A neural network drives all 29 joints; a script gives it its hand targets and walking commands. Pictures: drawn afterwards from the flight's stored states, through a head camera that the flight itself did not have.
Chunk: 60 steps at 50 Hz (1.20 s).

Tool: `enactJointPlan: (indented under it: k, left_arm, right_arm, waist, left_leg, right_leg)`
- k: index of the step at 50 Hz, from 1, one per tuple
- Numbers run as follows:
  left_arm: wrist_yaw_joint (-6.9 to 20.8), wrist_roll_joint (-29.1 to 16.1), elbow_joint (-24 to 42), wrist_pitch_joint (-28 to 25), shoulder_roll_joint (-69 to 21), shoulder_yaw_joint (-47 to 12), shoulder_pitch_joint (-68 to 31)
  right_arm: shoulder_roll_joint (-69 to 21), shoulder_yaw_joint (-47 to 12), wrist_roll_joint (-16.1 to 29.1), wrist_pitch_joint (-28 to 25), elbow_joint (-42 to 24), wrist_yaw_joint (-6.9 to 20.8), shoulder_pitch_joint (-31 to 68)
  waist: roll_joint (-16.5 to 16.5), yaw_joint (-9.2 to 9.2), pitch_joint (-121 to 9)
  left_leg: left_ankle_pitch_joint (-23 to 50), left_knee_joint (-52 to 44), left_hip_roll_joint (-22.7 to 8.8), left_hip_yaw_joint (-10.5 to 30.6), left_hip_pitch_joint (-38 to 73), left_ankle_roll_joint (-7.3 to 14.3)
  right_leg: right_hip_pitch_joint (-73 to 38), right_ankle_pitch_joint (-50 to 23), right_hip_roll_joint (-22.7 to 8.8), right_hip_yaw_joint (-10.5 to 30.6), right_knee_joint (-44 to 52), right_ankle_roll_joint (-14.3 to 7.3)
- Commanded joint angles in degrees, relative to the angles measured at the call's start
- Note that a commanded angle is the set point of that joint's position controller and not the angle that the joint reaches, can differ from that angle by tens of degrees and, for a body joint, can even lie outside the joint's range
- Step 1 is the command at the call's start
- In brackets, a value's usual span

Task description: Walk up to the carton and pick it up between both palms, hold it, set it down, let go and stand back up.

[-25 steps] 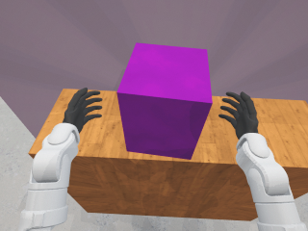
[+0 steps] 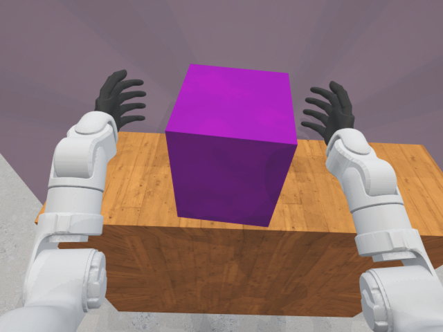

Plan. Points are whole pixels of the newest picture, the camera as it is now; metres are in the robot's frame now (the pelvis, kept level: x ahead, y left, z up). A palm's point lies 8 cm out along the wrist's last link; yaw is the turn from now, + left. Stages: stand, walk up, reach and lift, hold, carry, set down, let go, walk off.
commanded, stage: reach and lift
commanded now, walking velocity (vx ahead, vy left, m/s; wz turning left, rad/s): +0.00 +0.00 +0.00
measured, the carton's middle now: (230, 148) +0.44 -0.01 +0.08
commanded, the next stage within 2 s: none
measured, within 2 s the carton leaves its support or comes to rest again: neither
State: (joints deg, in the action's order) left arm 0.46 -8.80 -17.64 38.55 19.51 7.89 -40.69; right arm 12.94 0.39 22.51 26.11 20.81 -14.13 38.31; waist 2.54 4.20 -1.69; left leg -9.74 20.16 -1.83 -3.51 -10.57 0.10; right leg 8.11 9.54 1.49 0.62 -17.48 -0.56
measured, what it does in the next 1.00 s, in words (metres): stands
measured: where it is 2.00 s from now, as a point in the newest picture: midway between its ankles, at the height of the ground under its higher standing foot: outside the picture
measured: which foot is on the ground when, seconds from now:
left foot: down 0.00-1.00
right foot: down 0.00-1.00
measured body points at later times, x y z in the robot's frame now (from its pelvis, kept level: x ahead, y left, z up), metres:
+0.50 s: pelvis +0.00 +0.00 +0.00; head +0.00 +0.02 +0.45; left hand +0.47 +0.18 +0.25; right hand +0.44 -0.18 +0.25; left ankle +0.01 +0.11 -0.75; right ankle +0.00 -0.11 -0.75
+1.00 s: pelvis +0.00 -0.01 +0.00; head +0.01 +0.02 +0.45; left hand +0.48 +0.16 +0.18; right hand +0.45 -0.17 +0.18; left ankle +0.01 +0.12 -0.75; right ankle +0.00 -0.11 -0.75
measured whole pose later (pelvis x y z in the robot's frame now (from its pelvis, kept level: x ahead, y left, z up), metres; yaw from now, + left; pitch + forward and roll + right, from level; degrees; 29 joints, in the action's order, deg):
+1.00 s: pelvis +0.00 -0.01 +0.00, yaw +1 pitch +7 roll -1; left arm -2.2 -10.8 -68.7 13.0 19.0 0.6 -66.4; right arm 8.4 2.6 17.6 14.1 60.3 -13.7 61.9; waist 1.3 6.6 -6.8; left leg -8.8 21.5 -2.2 -1.0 -20.1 -0.5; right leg 16.2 8.1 2.1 -1.4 -16.8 -1.2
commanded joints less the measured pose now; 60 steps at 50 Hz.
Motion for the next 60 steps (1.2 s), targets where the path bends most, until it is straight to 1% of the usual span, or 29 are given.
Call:
enactJointPlan:
  k: [1,3,7,11,14,16,19,20,23,24,26,29,31,32,33,35,39,40,44,45,47,49,51,53,55,56,57,58,60]
  left_arm:
    - [-0.11,0.26,3.52,-1.84,8.15,1.26,-26.05]
    - [-0.18,-0.08,0.28,-2.88,8.38,0.50,-28.32]
    - [-0.30,-0.73,-4.57,-4.86,8.74,-0.98,-32.67]
    - [-1.14,-1.36,-8.33,-6.76,9.26,-2.29,-38.32]
    - [-1.37,-1.55,-13.48,-7.98,9.76,-3.15,-41.27]
    - [-1.54,-1.77,-17.98,-9.02,10.10,-3.84,-44.45]
    - [-1.63,-3.07,-22.90,-10.85,10.16,-5.14,-47.04]
    - [-1.81,-3.40,-22.64,-11.52,10.63,-5.35,-49.65]
    - [-2.07,-3.28,-26.16,-12.66,11.70,-5.63,-53.13]
    - [-2.07,-3.65,-28.84,-13.03,11.70,-6.18,-54.57]
    - [-2.02,-4.11,-32.15,-13.92,11.61,-6.47,-55.46]
    - [-2.23,-5.03,-36.60,-15.97,10.71,-8.33,-59.25]
    - [-2.34,-4.92,-39.24,-17.03,10.38,-8.64,-59.41]
    - [-2.19,-4.60,-41.34,-17.44,9.77,-9.18,-59.17]
    - [-2.05,-4.30,-40.91,-17.98,9.49,-8.97,-58.66]
    - [-1.70,-3.89,-43.23,-19.12,9.05,-8.95,-58.03]
    - [-1.31,-2.95,-45.87,-21.32,7.85,-8.44,-55.07]
    - [-1.20,-2.38,-44.85,-21.87,7.69,-7.83,-54.47]
    - [-1.58,-1.02,-43.31,-24.43,7.21,-6.42,-54.45]
    - [-1.95,-1.00,-41.22,-25.31,7.42,-6.22,-54.62]
    - [-2.57,-1.58,-41.74,-26.88,7.06,-6.37,-55.43]
    - [-3.08,-2.27,-39.95,-28.79,6.70,-6.42,-56.23]
    - [-3.25,-1.88,-41.99,-29.98,6.36,-5.87,-55.25]
    - [-3.18,-1.82,-42.43,-31.38,6.20,-5.64,-54.80]
    - [-3.20,-1.98,-44.92,-32.45,5.47,-6.43,-54.11]
    - [-3.15,-1.67,-46.03,-32.93,5.25,-6.35,-53.34]
    - [-2.83,-1.36,-48.62,-33.21,4.47,-6.67,-52.01]
    - [-2.45,-1.38,-50.70,-33.88,4.39,-6.45,-51.18]
    - [-2.13,-1.60,-51.03,-35.67,4.23,-6.80,-50.57]
  right_arm:
    - [8.00,2.81,0.32,-1.83,-3.05,0.04,24.92]
    - [7.59,2.50,0.53,-2.08,-0.72,0.14,26.97]
    - [8.78,2.49,0.70,-2.75,3.66,0.64,31.60]
    - [9.72,2.28,1.26,-3.63,8.90,1.31,36.35]
    - [10.01,1.99,1.50,-4.19,12.54,1.62,40.06]
    - [10.14,1.64,1.62,-4.38,17.03,1.91,42.98]
    - [9.94,0.94,1.83,-5.17,19.35,2.16,46.87]
    - [10.29,1.21,1.98,-5.57,19.33,2.15,48.99]
    - [10.42,0.81,1.98,-5.62,22.83,2.01,51.56]
    - [10.29,1.00,1.69,-5.51,24.52,1.92,53.11]
    - [9.83,0.25,1.79,-5.55,27.45,1.87,54.36]
    - [9.04,0.08,1.95,-5.81,32.12,2.03,57.40]
    - [8.63,-0.33,1.86,-6.33,34.08,2.05,57.63]
    - [8.40,-0.42,1.81,-6.36,36.83,1.94,57.22]
    - [8.20,-0.50,1.79,-7.01,36.06,1.83,56.85]
    - [7.56,-0.17,1.06,-7.60,37.26,1.53,56.04]
    - [6.48,-0.06,-0.27,-9.20,37.90,1.28,53.38]
    - [6.32,0.65,-0.98,-9.90,36.60,0.87,52.49]
    - [4.51,1.91,-3.03,-11.96,33.86,0.33,51.63]
    - [4.32,2.42,-3.31,-12.64,31.96,0.32,51.38]
    - [3.58,3.04,-4.75,-13.62,30.88,0.53,51.95]
    - [3.07,4.14,-6.15,-15.03,28.08,0.45,52.15]
    - [2.38,4.11,-7.18,-15.61,29.17,0.37,51.49]
    - [2.09,4.21,-7.26,-16.14,29.79,0.41,50.47]
    - [1.67,5.27,-8.28,-16.57,32.01,0.34,49.31]
    - [1.43,5.53,-8.75,-16.90,32.60,0.25,48.79]
    - [1.03,5.58,-9.19,-16.94,35.27,0.18,47.33]
    - [0.14,4.82,-9.08,-17.18,36.13,0.24,47.04]
    - [-0.21,5.08,-9.04,-18.24,35.70,0.25,46.34]
  waist:
    - [-5.33,0.75,-20.79]
    - [-5.36,0.81,-21.00]
    - [-4.95,1.45,-22.22]
    - [-6.39,1.52,-25.61]
    - [-6.33,1.59,-26.23]
    - [-6.16,1.67,-25.62]
    - [-4.86,1.77,-26.78]
    - [-5.93,1.64,-28.27]
    - [-6.16,2.13,-30.73]
    - [-6.16,2.50,-30.19]
    - [-5.28,2.32,-29.39]
    - [-6.39,2.71,-28.87]
    - [-7.09,2.86,-29.97]
    - [-7.67,3.38,-28.72]
    - [-8.11,3.10,-30.12]
    - [-7.39,3.69,-29.87]
    - [-6.81,3.62,-26.90]
    - [-6.62,3.89,-28.17]
    - [-7.42,2.85,-28.31]
    - [-7.80,2.50,-30.27]
    - [-7.27,2.33,-31.38]
    - [-7.34,2.35,-36.18]
    - [-6.27,2.16,-37.09]
    - [-6.43,2.03,-37.90]
    - [-6.97,2.83,-36.25]
    - [-6.54,2.89,-35.57]
    - [-6.12,3.60,-33.21]
    - [-5.03,2.97,-31.63]
    - [-5.41,2.90,-32.38]
  left_leg:
    - [12.55,0.11,1.34,1.33,12.18,-0.97]
    - [9.99,-0.44,1.48,1.42,11.16,-0.53]
    - [11.66,0.08,1.40,1.91,12.13,-0.84]
    - [13.82,1.06,1.10,2.33,13.47,-1.25]
    - [15.02,1.59,1.18,2.52,13.50,-1.22]
    - [13.56,1.31,1.05,2.72,12.49,-0.97]
    - [13.48,1.40,1.11,2.91,11.78,-0.48]
    - [14.04,1.57,1.16,2.87,11.93,-0.74]
    - [15.02,2.07,1.36,2.88,11.94,-0.95]
    - [13.63,1.80,1.41,2.88,11.03,-0.82]
    - [13.18,1.44,1.23,3.07,10.00,-0.56]
    - [11.71,1.18,0.89,3.37,9.53,-0.78]
    - [13.55,1.82,0.86,3.41,10.04,-1.11]
    - [14.26,1.90,0.64,3.66,10.60,-1.40]
    - [15.51,2.21,0.76,3.45,11.11,-1.66]
    - [15.25,2.18,0.91,3.52,10.75,-1.80]
    - [16.49,1.94,0.84,3.52,10.83,-2.18]
    - [16.81,2.09,1.09,3.22,11.02,-2.33]
    - [15.91,1.79,1.31,2.89,9.54,-2.61]
    - [15.60,1.80,1.41,2.64,9.77,-2.70]
    - [14.20,2.16,1.40,2.62,8.73,-2.50]
    - [14.97,2.99,1.51,2.51,8.60,-2.56]
    - [14.86,3.35,1.54,2.59,8.01,-2.27]
    - [13.31,2.95,1.67,2.53,6.17,-2.00]
    - [11.99,3.17,1.47,2.84,5.64,-2.20]
    - [11.60,3.13,1.41,2.76,5.45,-2.04]
    - [10.63,2.97,1.27,3.07,5.22,-1.86]
    - [10.02,2.72,1.33,3.10,4.03,-1.26]
    - [9.92,2.61,1.47,3.11,2.64,-1.37]
  right_leg:
    - [-3.38,-19.46,1.21,-0.96,0.15,2.19]
    - [-3.34,-18.46,0.88,-0.81,0.20,2.23]
    - [-3.05,-19.32,1.28,-1.41,0.38,2.22]
    - [-2.05,-20.39,1.41,-1.95,0.30,1.82]
    - [-2.00,-21.98,1.41,-2.00,0.43,1.87]
    - [-1.31,-20.86,1.30,-1.99,0.51,1.83]
    - [-1.41,-21.95,1.12,-1.83,0.43,2.08]
    - [-1.22,-22.47,1.19,-2.02,0.15,2.05]
    - [-2.23,-25.05,1.01,-1.98,-0.18,2.27]
    - [-1.80,-24.27,0.83,-1.91,-0.01,2.21]
    - [-1.68,-24.15,0.86,-2.07,0.05,2.23]
    - [1.01,-21.49,0.79,-2.28,0.46,1.75]
    - [1.24,-22.80,0.73,-2.34,0.41,1.51]
    - [1.70,-23.30,0.83,-2.41,0.44,1.37]
    - [1.10,-24.19,0.94,-2.51,0.49,1.27]
    - [0.74,-24.16,0.99,-2.64,0.50,1.47]
    - [1.29,-23.31,1.29,-2.89,0.88,1.35]
    - [0.59,-24.25,1.25,-2.87,0.85,1.64]
    - [0.21,-22.60,1.05,-3.00,0.45,1.54]
    - [0.30,-21.99,0.96,-2.98,0.49,1.53]
    - [2.12,-20.36,0.76,-3.08,0.17,1.55]
    - [2.14,-22.23,0.58,-3.07,-0.69,1.72]
    - [2.00,-23.11,0.43,-2.94,-1.23,2.04]
    - [1.95,-22.88,0.01,-2.64,-1.76,2.35]
    - [4.30,-20.53,-0.13,-2.72,-1.71,2.18]
    - [4.84,-19.86,-0.10,-2.78,-1.62,2.20]
    - [5.68,-18.69,-0.18,-2.82,-1.49,2.18]
    - [5.50,-18.22,-0.38,-2.71,-1.42,2.30]
    - [5.48,-18.03,-0.56,-2.58,-1.95,2.29]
